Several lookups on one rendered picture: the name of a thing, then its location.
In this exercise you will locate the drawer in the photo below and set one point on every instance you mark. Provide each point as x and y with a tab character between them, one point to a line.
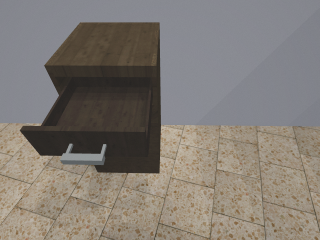
92	111

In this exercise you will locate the handle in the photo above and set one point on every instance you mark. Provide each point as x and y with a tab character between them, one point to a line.
69	158

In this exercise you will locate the cabinet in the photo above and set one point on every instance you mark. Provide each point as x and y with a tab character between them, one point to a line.
115	49

